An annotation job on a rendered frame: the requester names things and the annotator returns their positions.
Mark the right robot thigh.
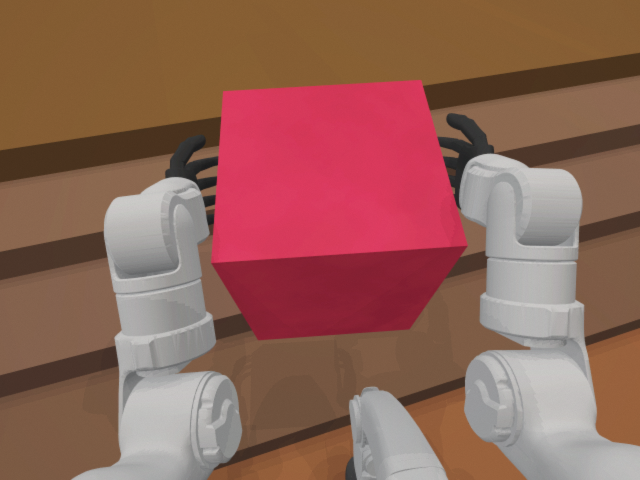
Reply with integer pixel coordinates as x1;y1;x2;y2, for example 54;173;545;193
349;390;448;480

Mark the robot left hand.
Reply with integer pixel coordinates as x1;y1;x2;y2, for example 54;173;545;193
165;135;219;225

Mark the robot right hand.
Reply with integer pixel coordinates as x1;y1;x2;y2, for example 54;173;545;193
437;113;494;209

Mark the robot right upper arm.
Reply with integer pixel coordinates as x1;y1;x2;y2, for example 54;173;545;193
464;350;640;480

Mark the right robot shin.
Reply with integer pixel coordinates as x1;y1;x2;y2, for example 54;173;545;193
353;387;379;480

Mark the robot left upper arm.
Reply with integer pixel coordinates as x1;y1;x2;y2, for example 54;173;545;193
71;371;242;480

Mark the right robot forearm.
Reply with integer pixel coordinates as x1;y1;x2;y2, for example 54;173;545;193
459;154;597;417

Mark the carton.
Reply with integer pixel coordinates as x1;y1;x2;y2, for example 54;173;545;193
211;80;468;340

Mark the left robot forearm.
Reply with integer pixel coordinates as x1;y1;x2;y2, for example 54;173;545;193
104;177;216;452

